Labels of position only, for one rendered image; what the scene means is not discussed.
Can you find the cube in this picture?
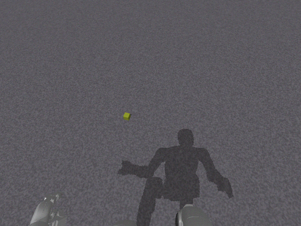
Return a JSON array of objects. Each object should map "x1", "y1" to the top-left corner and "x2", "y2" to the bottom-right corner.
[{"x1": 123, "y1": 113, "x2": 131, "y2": 120}]

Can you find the left robot hand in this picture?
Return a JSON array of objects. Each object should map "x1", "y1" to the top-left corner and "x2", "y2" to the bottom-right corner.
[{"x1": 30, "y1": 191, "x2": 67, "y2": 226}]

